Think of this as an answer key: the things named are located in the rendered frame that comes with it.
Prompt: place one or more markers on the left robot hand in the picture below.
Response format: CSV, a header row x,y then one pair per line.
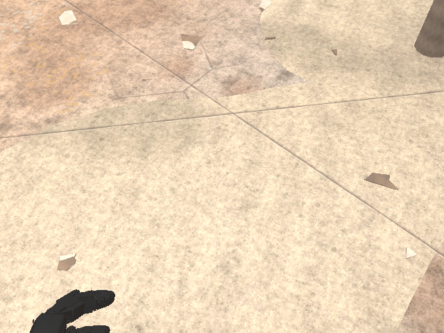
x,y
69,308

